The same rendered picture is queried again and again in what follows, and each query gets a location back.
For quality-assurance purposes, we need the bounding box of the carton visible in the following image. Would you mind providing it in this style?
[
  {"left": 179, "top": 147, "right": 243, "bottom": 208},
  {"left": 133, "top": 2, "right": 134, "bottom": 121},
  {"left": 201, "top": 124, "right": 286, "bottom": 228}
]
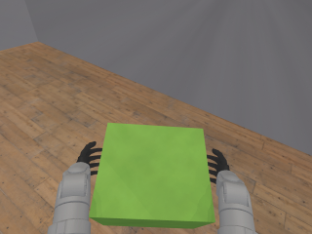
[{"left": 89, "top": 123, "right": 215, "bottom": 229}]

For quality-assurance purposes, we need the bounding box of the robot left forearm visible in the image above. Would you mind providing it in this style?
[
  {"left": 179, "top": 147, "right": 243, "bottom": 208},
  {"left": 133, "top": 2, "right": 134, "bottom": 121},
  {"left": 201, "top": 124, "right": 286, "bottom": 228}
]
[{"left": 47, "top": 162, "right": 91, "bottom": 234}]

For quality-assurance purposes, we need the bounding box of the robot right hand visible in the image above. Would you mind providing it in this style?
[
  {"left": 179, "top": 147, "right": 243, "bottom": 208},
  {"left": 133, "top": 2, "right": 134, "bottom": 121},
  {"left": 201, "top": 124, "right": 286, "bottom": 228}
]
[{"left": 207, "top": 148, "right": 230, "bottom": 184}]

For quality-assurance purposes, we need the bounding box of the robot left hand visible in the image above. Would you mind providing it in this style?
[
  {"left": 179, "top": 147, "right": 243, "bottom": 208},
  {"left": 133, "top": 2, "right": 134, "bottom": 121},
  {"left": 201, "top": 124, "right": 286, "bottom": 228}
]
[{"left": 76, "top": 141, "right": 102, "bottom": 176}]

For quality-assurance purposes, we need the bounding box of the robot right forearm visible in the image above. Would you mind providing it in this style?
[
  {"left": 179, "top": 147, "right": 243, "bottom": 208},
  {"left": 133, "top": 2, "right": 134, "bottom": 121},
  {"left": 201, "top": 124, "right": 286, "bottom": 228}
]
[{"left": 215, "top": 170, "right": 258, "bottom": 234}]

